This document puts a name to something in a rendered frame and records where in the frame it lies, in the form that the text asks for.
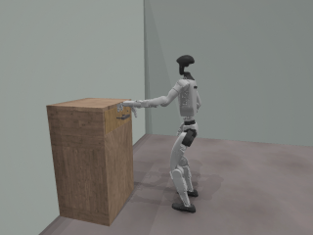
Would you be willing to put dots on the robot left shin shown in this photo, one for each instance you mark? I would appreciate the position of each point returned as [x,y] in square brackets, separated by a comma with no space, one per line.
[180,184]

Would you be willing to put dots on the robot right upper arm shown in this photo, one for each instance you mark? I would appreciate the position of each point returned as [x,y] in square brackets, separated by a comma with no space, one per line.
[198,100]

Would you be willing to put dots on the robot left upper arm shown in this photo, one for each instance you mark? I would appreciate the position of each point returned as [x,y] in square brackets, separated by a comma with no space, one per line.
[180,86]

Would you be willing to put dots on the drawer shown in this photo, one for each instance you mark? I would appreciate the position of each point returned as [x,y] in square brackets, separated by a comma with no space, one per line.
[113,118]

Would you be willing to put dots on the right robot hand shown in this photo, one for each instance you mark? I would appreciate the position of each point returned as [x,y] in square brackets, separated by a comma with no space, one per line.
[180,129]

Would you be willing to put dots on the handle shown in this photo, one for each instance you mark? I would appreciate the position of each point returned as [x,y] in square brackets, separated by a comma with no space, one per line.
[124,117]

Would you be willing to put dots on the robot shin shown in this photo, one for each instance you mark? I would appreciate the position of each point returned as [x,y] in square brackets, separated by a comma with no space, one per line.
[188,176]
[180,184]

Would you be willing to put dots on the left robot hand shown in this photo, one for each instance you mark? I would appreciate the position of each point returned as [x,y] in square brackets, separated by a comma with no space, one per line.
[127,103]

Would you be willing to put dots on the left robot forearm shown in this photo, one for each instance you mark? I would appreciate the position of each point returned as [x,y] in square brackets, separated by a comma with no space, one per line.
[150,103]

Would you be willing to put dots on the robot right shin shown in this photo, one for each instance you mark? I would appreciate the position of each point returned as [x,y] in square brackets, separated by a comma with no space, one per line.
[188,176]

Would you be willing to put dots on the cabinet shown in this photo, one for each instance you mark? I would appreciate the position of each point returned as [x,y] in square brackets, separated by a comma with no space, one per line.
[93,170]

